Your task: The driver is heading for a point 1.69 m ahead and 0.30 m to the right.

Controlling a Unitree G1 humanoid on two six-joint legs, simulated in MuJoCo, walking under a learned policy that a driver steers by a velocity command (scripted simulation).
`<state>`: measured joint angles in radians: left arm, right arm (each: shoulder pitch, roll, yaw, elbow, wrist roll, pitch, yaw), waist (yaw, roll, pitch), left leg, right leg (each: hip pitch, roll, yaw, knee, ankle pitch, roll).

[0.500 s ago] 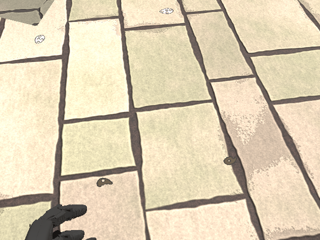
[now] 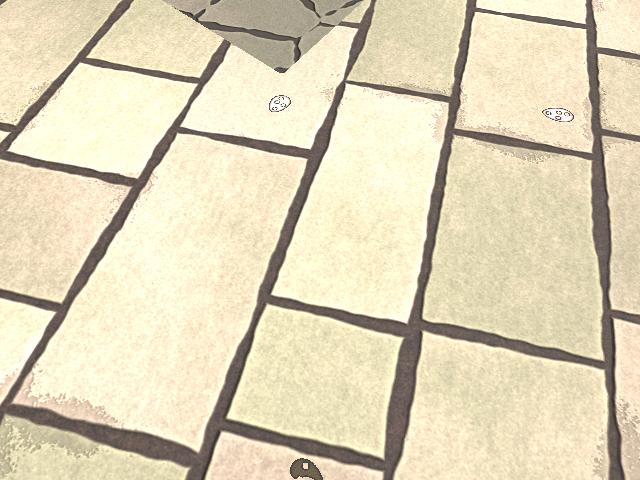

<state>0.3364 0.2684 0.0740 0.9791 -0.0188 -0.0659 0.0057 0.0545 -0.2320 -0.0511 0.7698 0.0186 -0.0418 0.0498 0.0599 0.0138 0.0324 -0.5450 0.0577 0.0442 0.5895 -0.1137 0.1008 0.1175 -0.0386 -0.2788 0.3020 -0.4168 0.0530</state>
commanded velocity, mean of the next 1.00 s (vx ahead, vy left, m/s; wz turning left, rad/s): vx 0.50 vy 0.00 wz -0.29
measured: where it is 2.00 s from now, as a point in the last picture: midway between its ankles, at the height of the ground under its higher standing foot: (426, 234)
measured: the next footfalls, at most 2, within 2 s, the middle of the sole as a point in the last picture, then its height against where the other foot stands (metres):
left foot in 0.02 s outside the picture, level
right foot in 0.56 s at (413, 476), level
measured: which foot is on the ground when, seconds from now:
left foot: up 0.00-0.00, down 0.02-0.58, up 0.60-1.00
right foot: down 0.00-0.04, up 0.06-0.54, down 0.56-1.00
